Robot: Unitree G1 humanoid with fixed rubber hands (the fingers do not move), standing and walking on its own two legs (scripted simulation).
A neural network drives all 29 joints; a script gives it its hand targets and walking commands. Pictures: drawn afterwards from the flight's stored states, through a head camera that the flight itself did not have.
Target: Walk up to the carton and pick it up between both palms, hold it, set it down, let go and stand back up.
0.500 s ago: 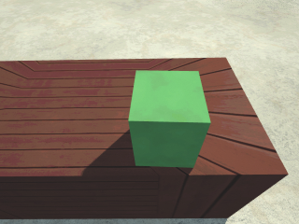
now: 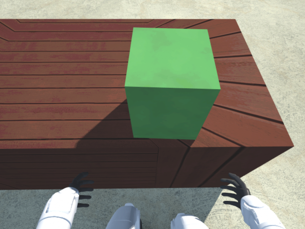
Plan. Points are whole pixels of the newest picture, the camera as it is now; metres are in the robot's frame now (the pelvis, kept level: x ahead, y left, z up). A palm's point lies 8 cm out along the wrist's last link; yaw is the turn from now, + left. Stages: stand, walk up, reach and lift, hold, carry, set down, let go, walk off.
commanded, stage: reach and lift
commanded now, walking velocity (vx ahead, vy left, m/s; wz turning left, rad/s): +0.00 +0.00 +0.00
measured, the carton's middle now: (167, 88) +0.48 -0.02 +0.04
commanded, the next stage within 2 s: none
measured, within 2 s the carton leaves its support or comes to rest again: neither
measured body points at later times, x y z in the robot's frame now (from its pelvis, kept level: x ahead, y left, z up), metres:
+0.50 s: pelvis -0.02 -0.03 +0.03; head +0.05 -0.02 +0.47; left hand +0.15 +0.23 -0.08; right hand +0.13 -0.22 -0.08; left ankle +0.05 +0.10 -0.70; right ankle -0.01 -0.10 -0.70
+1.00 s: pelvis +0.01 +0.00 +0.04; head +0.03 +0.01 +0.49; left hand +0.19 +0.21 -0.05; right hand +0.18 -0.22 -0.04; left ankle +0.05 +0.11 -0.70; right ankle -0.01 -0.10 -0.70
